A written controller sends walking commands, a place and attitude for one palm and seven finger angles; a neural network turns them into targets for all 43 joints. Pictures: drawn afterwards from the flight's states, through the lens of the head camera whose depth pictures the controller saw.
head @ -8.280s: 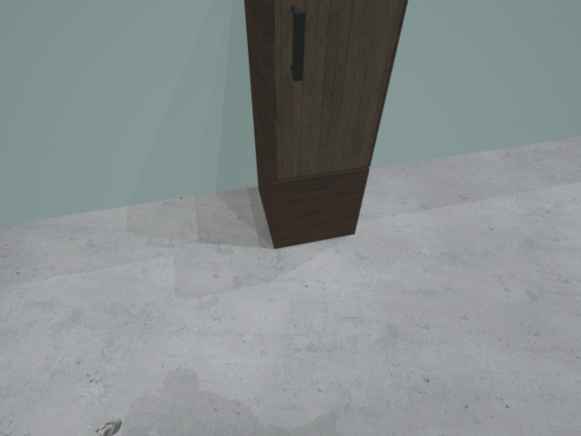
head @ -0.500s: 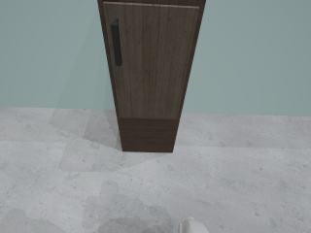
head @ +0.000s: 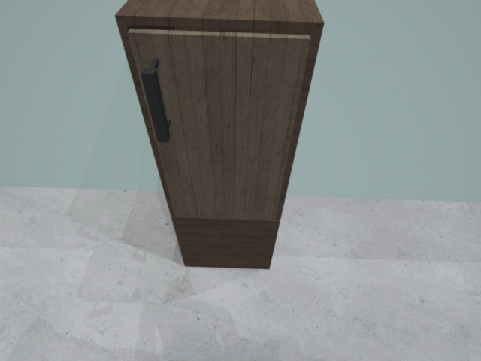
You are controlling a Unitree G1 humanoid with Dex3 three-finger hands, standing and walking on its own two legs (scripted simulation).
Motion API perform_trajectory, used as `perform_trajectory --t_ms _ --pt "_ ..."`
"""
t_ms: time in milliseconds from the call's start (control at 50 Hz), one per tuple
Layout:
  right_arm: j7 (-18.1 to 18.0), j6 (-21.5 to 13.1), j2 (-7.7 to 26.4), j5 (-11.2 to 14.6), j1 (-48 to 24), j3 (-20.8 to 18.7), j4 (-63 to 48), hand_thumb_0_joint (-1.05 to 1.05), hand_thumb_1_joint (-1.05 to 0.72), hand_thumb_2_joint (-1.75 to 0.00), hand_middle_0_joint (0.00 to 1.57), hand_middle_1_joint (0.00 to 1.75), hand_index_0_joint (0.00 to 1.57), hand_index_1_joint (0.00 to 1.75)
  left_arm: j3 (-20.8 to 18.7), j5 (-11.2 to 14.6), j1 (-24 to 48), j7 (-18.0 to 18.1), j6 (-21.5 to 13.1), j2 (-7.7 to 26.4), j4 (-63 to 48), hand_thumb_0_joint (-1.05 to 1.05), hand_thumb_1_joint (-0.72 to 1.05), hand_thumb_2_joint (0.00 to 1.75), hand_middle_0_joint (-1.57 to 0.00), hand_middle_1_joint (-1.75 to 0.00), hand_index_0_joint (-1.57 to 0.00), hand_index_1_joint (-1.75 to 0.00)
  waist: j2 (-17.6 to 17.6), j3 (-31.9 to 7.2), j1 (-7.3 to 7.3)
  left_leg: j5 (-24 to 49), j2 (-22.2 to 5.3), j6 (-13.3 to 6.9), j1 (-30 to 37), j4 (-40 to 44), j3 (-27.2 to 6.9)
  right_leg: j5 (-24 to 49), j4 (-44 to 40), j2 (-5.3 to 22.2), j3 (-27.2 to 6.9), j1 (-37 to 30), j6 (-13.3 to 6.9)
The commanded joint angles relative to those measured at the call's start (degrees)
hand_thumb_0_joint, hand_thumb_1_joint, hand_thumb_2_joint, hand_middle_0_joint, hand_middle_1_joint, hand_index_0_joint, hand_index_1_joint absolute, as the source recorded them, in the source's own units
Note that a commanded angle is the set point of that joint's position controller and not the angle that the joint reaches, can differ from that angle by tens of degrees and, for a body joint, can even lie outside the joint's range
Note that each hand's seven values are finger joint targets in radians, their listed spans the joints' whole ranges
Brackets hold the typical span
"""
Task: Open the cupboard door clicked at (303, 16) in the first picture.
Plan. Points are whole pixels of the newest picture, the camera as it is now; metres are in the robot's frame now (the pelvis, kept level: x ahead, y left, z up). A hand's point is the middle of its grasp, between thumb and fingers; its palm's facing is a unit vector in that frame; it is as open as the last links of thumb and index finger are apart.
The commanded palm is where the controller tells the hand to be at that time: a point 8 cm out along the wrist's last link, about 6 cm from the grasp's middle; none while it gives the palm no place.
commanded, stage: come to a stop and stand still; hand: left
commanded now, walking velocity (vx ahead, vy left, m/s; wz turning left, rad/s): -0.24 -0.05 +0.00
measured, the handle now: (159, 102) +0.56 +0.21 +0.13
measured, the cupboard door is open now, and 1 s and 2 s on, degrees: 0 0 0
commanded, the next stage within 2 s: look again from close up in 1.56 s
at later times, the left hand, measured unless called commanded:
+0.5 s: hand out of the picture -0.01 +0.13 -0.15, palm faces +0.04 -0.96 -0.27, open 7.4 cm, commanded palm none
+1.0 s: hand out of the picture -0.06 +0.15 -0.17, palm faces +0.07 -0.98 -0.18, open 7.4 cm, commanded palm none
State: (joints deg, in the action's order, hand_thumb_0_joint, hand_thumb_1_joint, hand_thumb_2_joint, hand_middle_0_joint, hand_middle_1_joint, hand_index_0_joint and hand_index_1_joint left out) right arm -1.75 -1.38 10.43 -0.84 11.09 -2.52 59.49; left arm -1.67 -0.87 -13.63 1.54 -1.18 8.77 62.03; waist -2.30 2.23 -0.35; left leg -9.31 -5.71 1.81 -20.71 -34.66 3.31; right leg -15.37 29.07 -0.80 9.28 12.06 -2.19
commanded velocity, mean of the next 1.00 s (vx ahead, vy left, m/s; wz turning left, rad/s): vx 0.00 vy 0.03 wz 0.00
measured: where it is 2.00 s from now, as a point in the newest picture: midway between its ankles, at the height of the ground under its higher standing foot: outside the picture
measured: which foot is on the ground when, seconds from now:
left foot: down 0.00-0.36, up 0.38-0.80, down 0.82-1.00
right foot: down 0.00-0.08, up 0.10-0.34, down 0.36-1.00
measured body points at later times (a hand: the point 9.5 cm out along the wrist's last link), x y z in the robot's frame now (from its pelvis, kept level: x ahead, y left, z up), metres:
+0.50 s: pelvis -0.03 -0.06 +0.01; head -0.03 -0.09 +0.46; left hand -0.01 +0.18 -0.13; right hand +0.02 -0.30 -0.16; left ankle +0.01 +0.11 -0.70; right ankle -0.04 -0.14 -0.73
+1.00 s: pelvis -0.05 -0.02 +0.01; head -0.04 -0.02 +0.46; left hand -0.06 +0.20 -0.15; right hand -0.03 -0.25 -0.15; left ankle -0.09 +0.11 -0.73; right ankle -0.04 -0.14 -0.73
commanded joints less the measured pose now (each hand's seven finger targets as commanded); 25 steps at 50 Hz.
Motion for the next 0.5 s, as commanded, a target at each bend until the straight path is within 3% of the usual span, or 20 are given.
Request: perform_trajectory --t_ms 0,20,40,80,120,180,200,260,280,300,320,340,360,380,400,440,480 --pt "-0.19 0.15 5.94 0.2 7.5 -0.36 -0.2 0.0 -0.9 -0.9 0.2 0.3 0.2 0.3 -0.79 0.52 -4.3 0.69 1.0 4.28 -3.01 0.0 0.9 0.9 -0.2 -0.3 -0.2 -0.3 -5.06 -2.8 -0.16 31.33 -9.35 -4.98 11.66 11.27 -8.76 5.74 0.72 6.08 -5.19 4.21 1.43" --pt "-0.4 0.7 6.95 -0.01 5.15 -0.56 -0.86 0.0 -0.9 -0.9 0.2 0.3 0.2 0.3 -0.79 0.39 -5.26 0.86 1.46 3.71 -2.93 0.0 0.9 0.9 -0.2 -0.3 -0.2 -0.3 -5.42 -0.15 -0.8 29.62 -10.69 -6.59 8.37 12.2 -8.41 0.59 1.59 5.0 -4.9 2.88 1.88" --pt "-0.72 0.84 6.58 0.05 2.85 -0.46 -1.16 0.0 -0.9 -0.9 0.2 0.3 0.2 0.3 -0.82 0.47 -5.47 0.73 1.85 3.97 -2.46 0.0 0.9 0.9 -0.2 -0.3 -0.2 -0.3 -9.76 -0.12 -0.97 31.02 -10.86 -7.81 7.66 14.1 -9.79 -0.25 4.4 4.75 -4.18 2.28 2.44" --pt "-1.16 1.24 7.19 -0.02 2.0 -0.84 -2.0 0.0 -0.9 -0.9 0.2 0.3 0.2 0.3 -1.01 0.44 -5.52 0.56 2.48 5.09 -2.68 0.0 0.9 0.9 -0.2 -0.3 -0.2 -0.3 -11.61 -1.25 -0.36 34.34 -12.69 -10.45 9.94 16.14 -11.31 -10.67 12.48 4.2 -5.58 4.71 2.6" --pt "-1.48 1.54 8.38 -0.22 2.03 -1.57 -2.56 0.0 -0.9 -0.9 0.2 0.3 0.2 0.3 -1.47 0.34 -5.08 0.53 3.0 5.62 -3.61 0.0 0.9 0.9 -0.2 -0.3 -0.2 -0.3 -8.6 -3.27 0.42 37.01 -15.12 -13.05 12.28 15.48 -12.54 -16.68 20.78 3.89 -7.75 8.09 2.62" --pt "-1.43 2.31 9.64 -0.55 0.58 -2.58 -3.77 0.0 -0.9 -0.9 0.2 0.3 0.2 0.3 -1.94 0.08 -4.97 0.47 3.19 4.79 -4.91 0.0 0.9 0.9 -0.2 -0.3 -0.2 -0.3 -5.96 -8.14 0.98 37.96 -15.18 -14.21 17.73 12.1 -11.16 -16.69 25.16 3.28 -9.11 12.01 2.98" --pt "-1.35 2.35 9.71 -0.54 0.2 -2.82 -4.07 0.0 -0.9 -0.9 0.2 0.3 0.2 0.3 -1.93 0.03 -4.65 0.34 3.09 4.76 -5.33 0.0 0.9 0.9 -0.2 -0.3 -0.2 -0.3 -4.32 -8.49 1.01 36.49 -14.97 -13.97 17.53 11.71 -10.83 -16.2 24.32 3.29 -8.81 11.61 3.11" --pt "-0.7 2.56 9.49 -0.63 -1.57 -3.18 -4.7 0.0 -0.9 -0.9 0.2 0.3 0.2 0.3 -1.85 0.09 -6.26 0.16 2.76 3.49 -5.79 0.0 0.9 0.9 -0.2 -0.3 -0.2 -0.3 -5.04 -9.8 0.43 26.54 -12.03 -11.39 14.14 11.69 -7.97 -10.89 13.43 3.12 -6.6 5.86 3.23" --pt "-0.45 2.65 8.95 -0.47 -1.92 -3.07 -4.62 0.0 -0.9 -0.9 0.2 0.3 0.2 0.3 -1.82 0.05 -7.75 0.12 2.44 3.27 -5.29 0.0 0.9 0.9 -0.2 -0.3 -0.2 -0.3 -5.06 -10.3 -0.23 20.55 -10.32 -9.9 11.98 10.63 -7.09 -5.67 6.45 2.9 -6.07 1.96 3.21" --pt "-0.14 2.66 7.97 -0.07 -2.28 -2.9 -4.59 0.0 -0.9 -0.9 0.2 0.3 0.2 0.3 -1.83 -0.2 -9.91 0.19 1.91 4.08 -4.55 0.0 0.9 0.9 -0.2 -0.3 -0.2 -0.3 -2.25 -10.37 -1.34 11.67 -7.42 -7.47 8.7 8.12 -5.89 2.17 -2.7 3.1 -6.13 -2.8 3.33" --pt "0.33 2.83 4.6 0.4 -2.07 -2.47 -4.81 0.0 -0.9 -0.9 0.2 0.3 0.2 0.3 -2.02 -0.75 -9.97 0.4 1.45 6.64 -4.4 0.0 0.9 0.9 -0.2 -0.3 -0.2 -0.3 6.29 -7.86 -1.4 -2.09 -1.87 -3.91 2.67 3.7 -3.19 4.7 -10.72 8.23 -13.15 -4.53 2.08" --pt "0.93 3.11 0.95 0.65 -2.86 -1.46 -6.05 0.0 -0.9 -0.9 0.2 0.3 0.2 0.3 -2.19 -0.94 -7.26 0.49 1.04 10.65 -5.18 0.0 0.9 0.9 -0.2 -0.3 -0.2 -0.3 17.21 -3.64 -0.53 -14.33 3.55 -0.63 -2.79 0.17 0.12 3.05 -14.94 17.82 -24.35 -0.44 -1.82" --pt "1.25 3.46 2.54 0.36 -5.3 -1.4 -6.36 0.0 -0.9 -0.9 0.2 0.3 0.2 0.3 -1.95 -0.68 -4.98 0.42 0.96 11.46 -6.37 0.0 0.9 0.9 -0.2 -0.3 -0.2 -0.3 14.34 -1.9 -1.75 -18.14 3.06 -0.6 0.27 -4.64 -2.15 -1.98 -17.98 21.42 -26.22 6.68 -5.84" --pt "1.52 3.75 2.67 0.11 -6.0 -1.54 -5.91 0.0 -0.9 -0.9 0.2 0.3 0.2 0.3 -1.98 -0.76 -2.77 0.49 0.75 10.99 -6.7 0.0 0.9 0.9 -0.2 -0.3 -0.2 -0.3 11.9 -0.03 -1.33 -17.55 2.23 -0.88 0.59 -7.76 -3.81 -7.62 -19.2 20.45 -26.2 9.97 -6.64" --pt "1.61 3.91 2.58 -0.11 -5.19 -1.43 -5.33 0.0 -0.9 -0.9 0.2 0.3 0.2 0.3 -2.14 -0.78 -1.6 0.64 0.7 10.49 -6.45 0.0 0.9 0.9 -0.2 -0.3 -0.2 -0.3 12.08 1.61 -0.68 -15.26 2.22 -1.06 -0.08 -9.06 -3.82 -8.2 -19.02 19.43 -26.25 10.0 -6.07" --pt "1.69 3.53 3.05 -0.27 -2.04 -1.2 -2.68 0.0 -0.9 -0.9 0.2 0.3 0.2 0.3 -1.91 -0.54 -0.63 0.47 0.36 9.74 -5.97 0.0 0.9 0.9 -0.2 -0.3 -0.2 -0.3 9.23 3.26 -0.05 -11.66 2.59 -1.17 -1.3 -11.28 -3.77 -2.59 -17.5 17.58 -23.04 6.88 -5.84" --pt "1.8 3.18 3.4 -0.23 -0.41 -1.14 -1.73 0.0 -0.9 -0.9 0.2 0.3 0.2 0.3 -2.0 -0.51 -2.18 0.26 0.13 9.89 -5.48 0.0 0.9 0.9 -0.2 -0.3 -0.2 -0.3 8.37 3.62 -0.62 -11.1 3.19 -0.68 -2.86 -11.9 -3.17 3.08 -16.01 16.94 -20.92 3.26 -5.52"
